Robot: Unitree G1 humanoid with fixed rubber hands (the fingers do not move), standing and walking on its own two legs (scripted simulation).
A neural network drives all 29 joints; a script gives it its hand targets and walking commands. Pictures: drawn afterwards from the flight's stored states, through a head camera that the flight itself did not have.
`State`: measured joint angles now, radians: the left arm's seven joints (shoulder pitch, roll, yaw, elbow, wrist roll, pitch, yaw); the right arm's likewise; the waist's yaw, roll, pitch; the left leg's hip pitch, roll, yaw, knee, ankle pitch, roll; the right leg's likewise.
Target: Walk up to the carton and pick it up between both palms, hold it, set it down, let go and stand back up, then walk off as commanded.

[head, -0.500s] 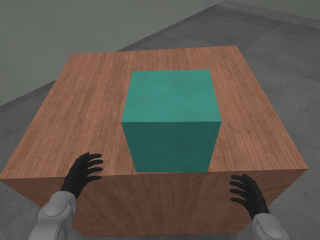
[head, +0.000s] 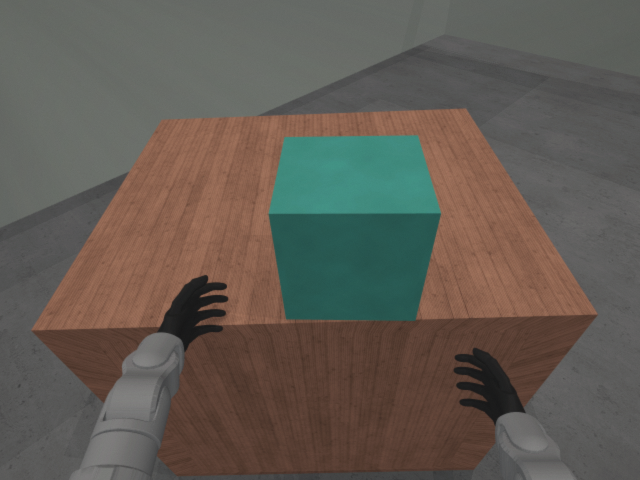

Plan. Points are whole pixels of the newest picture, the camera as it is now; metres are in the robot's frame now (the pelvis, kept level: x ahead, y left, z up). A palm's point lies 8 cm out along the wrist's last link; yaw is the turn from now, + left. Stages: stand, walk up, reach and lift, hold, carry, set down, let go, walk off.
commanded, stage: set down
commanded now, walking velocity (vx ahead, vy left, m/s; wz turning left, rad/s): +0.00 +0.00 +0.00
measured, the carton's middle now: (350, 229) +0.44 -0.01 +0.09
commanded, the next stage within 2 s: let go in 1.66 s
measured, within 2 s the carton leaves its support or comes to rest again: neither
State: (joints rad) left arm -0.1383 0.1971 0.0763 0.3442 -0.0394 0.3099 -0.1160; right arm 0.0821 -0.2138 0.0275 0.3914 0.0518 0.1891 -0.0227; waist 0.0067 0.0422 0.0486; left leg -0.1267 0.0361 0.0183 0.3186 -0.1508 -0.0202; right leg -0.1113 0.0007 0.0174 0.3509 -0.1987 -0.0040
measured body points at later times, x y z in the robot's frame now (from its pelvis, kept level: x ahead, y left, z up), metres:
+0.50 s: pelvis -0.03 +0.04 +0.00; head -0.08 +0.04 +0.44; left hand +0.29 +0.21 +0.04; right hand +0.20 -0.18 -0.02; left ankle +0.08 +0.13 -0.74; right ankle +0.06 -0.12 -0.74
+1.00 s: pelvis -0.03 +0.03 +0.00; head -0.08 +0.04 +0.44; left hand +0.29 +0.21 +0.04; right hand +0.20 -0.19 -0.02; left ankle +0.08 +0.13 -0.74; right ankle +0.06 -0.12 -0.74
